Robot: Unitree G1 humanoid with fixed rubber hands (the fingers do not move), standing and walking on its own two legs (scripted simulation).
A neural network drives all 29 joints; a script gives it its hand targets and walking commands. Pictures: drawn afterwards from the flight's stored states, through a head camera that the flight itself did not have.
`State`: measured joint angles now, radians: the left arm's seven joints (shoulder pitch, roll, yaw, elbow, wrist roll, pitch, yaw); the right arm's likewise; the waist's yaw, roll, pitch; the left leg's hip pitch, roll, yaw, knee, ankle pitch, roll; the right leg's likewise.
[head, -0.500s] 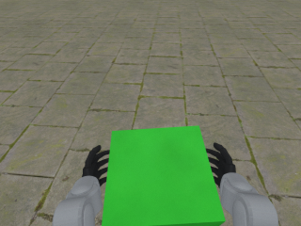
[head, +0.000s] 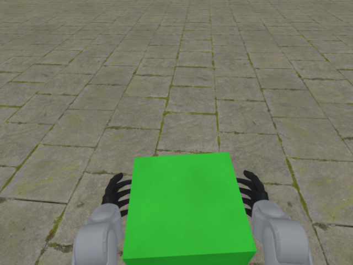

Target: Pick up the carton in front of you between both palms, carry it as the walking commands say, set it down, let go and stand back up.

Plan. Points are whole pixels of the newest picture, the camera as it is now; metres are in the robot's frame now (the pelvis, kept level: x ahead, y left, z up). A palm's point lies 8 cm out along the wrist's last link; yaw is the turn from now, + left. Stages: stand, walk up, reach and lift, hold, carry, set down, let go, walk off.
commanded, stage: carry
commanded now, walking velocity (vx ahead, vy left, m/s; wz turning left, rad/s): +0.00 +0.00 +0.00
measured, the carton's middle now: (185, 223) +0.24 +0.00 -0.01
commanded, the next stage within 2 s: hold in 0.96 s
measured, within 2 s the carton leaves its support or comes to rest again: neither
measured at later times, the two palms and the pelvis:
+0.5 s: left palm (118, 206) +0.27 +0.15 +0.03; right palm (249, 203) +0.27 -0.14 +0.02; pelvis -0.02 +0.00 +0.00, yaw +0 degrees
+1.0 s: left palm (113, 202) +0.27 +0.16 +0.04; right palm (245, 199) +0.27 -0.14 +0.03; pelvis -0.01 +0.01 +0.00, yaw +0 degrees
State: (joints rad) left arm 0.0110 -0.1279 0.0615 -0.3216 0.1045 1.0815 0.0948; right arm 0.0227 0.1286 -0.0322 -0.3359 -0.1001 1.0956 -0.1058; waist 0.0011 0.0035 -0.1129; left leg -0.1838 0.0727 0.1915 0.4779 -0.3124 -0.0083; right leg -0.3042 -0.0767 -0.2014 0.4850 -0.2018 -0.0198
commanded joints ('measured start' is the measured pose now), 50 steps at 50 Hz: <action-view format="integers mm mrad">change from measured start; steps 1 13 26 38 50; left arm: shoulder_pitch -372 -485 -628 -602 -515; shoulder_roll -602 -637 -855 -868 -870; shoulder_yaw -520 -423 -484 -464 -421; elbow -36 248 399 388 373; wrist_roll -190 -110 -123 -122 -87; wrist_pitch -60 -280 -451 -381 -408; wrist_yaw -113 -191 -286 -292 -284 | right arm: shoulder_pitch -396 -508 -655 -626 -552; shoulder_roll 600 637 856 871 851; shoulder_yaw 500 411 475 454 435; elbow -44 231 384 370 309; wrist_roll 174 102 122 119 110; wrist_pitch -77 -296 -466 -397 -409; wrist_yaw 111 194 285 290 288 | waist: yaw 0 -2 -3 -3 18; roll -2 -5 -4 -3 50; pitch -107 -146 -220 -198 -170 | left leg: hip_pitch -42 -47 -10 -18 10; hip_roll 100 98 95 98 -127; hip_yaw -95 -99 -99 -100 -303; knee -102 -92 -62 -52 -118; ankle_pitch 103 106 170 218 599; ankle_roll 16 16 16 16 31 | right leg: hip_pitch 90 98 133 114 464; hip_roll -99 -103 -107 -107 154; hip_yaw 116 116 110 106 294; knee -74 -67 -44 -32 -59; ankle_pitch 117 140 218 236 525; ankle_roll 6 4 5 11 -20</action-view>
